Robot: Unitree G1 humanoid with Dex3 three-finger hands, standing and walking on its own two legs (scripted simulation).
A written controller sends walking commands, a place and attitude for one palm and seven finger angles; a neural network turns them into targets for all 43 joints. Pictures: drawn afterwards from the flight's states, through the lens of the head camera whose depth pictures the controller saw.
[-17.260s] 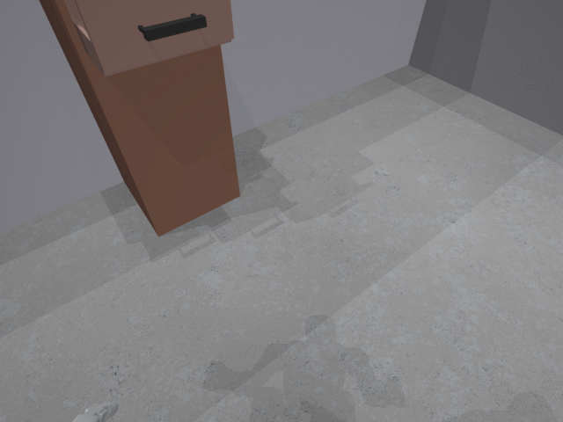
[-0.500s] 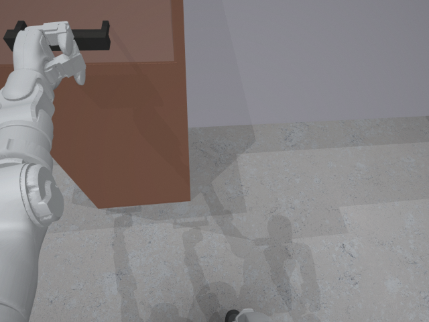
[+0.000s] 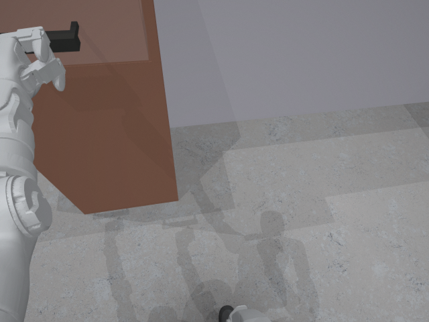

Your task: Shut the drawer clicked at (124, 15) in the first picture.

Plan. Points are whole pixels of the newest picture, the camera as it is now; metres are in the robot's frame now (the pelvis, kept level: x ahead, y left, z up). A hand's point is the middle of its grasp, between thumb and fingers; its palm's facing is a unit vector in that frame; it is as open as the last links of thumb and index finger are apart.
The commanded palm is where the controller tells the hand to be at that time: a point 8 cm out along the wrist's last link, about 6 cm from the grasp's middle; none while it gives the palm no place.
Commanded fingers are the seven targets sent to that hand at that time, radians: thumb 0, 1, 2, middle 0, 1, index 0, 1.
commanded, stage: pull the fist back off the drawer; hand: left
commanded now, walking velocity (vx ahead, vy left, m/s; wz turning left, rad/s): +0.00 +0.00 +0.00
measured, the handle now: (29, 35) +0.61 +0.27 +0.16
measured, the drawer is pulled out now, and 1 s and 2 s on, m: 0.00 0.00 0.00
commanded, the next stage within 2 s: draw the hand back to the body in 0.24 s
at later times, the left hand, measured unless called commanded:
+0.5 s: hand (35, 85) +0.47 +0.22 +0.17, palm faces +0.03 -1.00 +0.02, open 3.3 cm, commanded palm +0.43 +0.27 +0.16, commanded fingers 0.00 0.90 0.90 -1.40 -1.60 -1.40 -1.60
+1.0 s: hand out of the picture +0.31 +0.24 +0.17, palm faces +0.26 -0.95 -0.17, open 3.3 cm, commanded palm +0.27 +0.28 +0.18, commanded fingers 0.00 0.90 0.90 -1.40 -1.60 -1.40 -1.60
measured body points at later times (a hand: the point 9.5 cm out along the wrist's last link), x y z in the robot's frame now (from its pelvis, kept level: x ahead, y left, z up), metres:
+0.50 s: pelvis +0.03 +0.01 +0.01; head +0.07 +0.01 +0.46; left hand +0.47 +0.28 +0.17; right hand +0.10 -0.26 -0.10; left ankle -0.04 +0.10 -0.72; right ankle +0.03 -0.11 -0.72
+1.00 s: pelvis +0.00 +0.00 +0.02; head -0.01 -0.01 +0.47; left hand +0.29 +0.29 +0.18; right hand +0.19 -0.21 -0.06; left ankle -0.04 +0.10 -0.72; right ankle +0.03 -0.11 -0.72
